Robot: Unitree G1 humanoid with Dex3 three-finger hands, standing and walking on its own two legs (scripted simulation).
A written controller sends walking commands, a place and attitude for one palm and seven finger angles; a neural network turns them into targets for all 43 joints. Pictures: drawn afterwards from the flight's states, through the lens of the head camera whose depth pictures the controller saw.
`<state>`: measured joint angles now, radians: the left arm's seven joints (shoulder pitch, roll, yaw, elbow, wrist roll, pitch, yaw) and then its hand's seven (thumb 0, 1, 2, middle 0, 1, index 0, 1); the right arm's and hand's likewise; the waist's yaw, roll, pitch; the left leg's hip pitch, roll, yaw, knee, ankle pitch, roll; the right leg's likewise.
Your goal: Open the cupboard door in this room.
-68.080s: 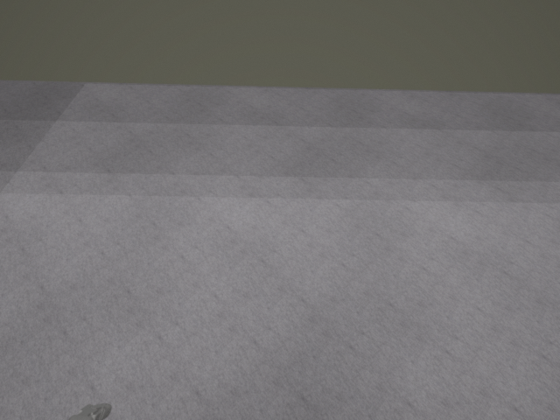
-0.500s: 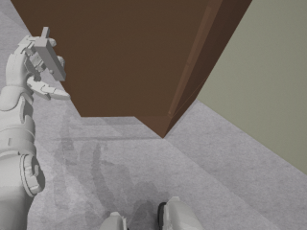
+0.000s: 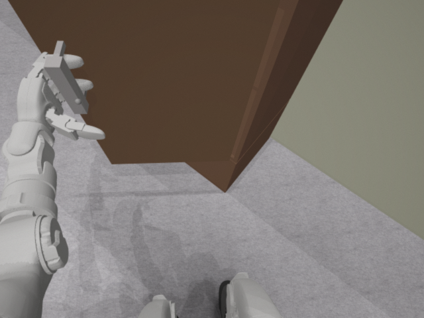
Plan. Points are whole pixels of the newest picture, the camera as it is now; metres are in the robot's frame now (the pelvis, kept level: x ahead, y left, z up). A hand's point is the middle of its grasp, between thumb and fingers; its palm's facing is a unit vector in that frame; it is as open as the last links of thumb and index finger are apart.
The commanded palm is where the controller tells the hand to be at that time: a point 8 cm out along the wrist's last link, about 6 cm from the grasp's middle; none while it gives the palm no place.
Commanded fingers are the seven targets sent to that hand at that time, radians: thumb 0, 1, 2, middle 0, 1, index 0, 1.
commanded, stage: slide the fingers in behind the handle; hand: left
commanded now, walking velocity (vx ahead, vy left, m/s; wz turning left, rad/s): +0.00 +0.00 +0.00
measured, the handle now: (71, 79) +0.54 +0.23 +0.07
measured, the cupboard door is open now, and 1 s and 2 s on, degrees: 42 42 74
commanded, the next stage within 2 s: close the thumb around the handle in 0.16 s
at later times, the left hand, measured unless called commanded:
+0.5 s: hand (81, 100) +0.50 +0.20 +0.07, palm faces -0.02 -1.00 -0.01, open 12.4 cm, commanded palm +0.47 +0.25 +0.07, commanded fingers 0.00 0.23 0.61 -0.35 -1.28 -0.35 -1.28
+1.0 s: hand (80, 101) +0.49 +0.20 +0.06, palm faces -0.01 -1.00 -0.02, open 5.8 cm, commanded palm +0.47 +0.25 +0.07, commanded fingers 0.00 0.90 0.90 -0.40 -1.35 -0.40 -1.35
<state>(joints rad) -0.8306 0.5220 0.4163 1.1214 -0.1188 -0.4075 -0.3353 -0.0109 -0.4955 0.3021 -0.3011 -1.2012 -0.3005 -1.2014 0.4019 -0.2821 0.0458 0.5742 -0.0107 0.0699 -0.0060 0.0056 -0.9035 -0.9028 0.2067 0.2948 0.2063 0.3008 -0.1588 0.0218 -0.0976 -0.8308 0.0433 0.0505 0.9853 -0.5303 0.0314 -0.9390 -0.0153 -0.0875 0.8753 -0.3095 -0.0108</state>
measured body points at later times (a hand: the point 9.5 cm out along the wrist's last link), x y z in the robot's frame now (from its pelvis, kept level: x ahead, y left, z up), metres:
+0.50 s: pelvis +0.00 +0.00 +0.00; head +0.13 +0.02 +0.43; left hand +0.49 +0.26 +0.07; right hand +0.01 -0.27 -0.11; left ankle -0.04 +0.09 -0.68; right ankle +0.05 -0.12 -0.68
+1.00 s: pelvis +0.00 +0.00 +0.00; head +0.14 +0.02 +0.43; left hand +0.49 +0.26 +0.07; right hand +0.02 -0.26 -0.11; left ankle -0.04 +0.09 -0.68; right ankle +0.05 -0.12 -0.68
